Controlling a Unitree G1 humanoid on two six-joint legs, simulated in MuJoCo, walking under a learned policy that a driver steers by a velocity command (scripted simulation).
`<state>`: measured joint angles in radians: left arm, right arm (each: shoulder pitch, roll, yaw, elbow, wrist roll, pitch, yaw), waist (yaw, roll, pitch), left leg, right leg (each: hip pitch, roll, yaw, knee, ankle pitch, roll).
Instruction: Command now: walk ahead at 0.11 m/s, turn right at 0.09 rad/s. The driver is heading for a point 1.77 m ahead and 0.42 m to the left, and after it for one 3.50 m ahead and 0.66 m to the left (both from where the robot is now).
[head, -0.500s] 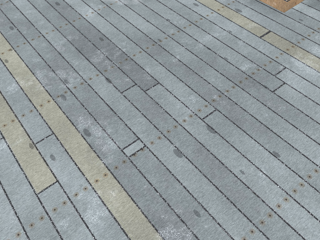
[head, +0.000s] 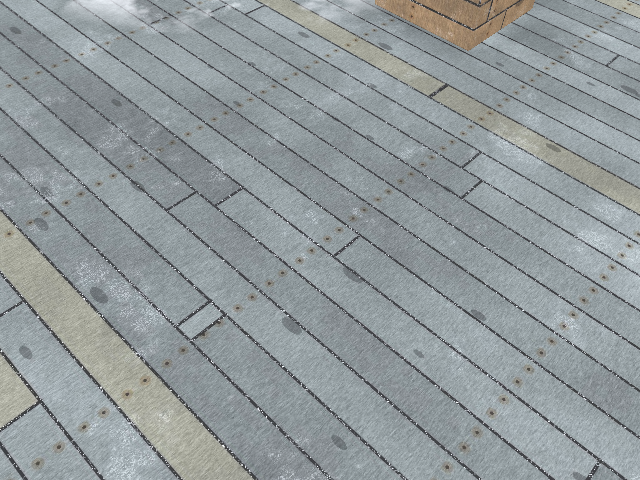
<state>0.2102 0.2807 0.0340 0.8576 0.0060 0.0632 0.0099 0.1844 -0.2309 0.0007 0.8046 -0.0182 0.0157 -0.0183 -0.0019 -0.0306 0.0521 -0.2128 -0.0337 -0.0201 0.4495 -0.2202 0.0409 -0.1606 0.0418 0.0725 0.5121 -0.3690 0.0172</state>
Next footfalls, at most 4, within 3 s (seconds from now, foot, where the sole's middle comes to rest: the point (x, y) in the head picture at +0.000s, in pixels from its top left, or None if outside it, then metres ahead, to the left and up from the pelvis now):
0.02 right None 0.00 -0.12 -0.78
0.32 left None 0.15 0.12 -0.78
0.76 right None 0.36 -0.05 -0.78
1.06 left None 0.29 0.15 -0.78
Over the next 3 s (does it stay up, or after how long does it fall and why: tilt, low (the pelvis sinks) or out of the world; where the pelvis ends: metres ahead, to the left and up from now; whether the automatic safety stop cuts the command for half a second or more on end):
stays up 1.14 0.02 -0.01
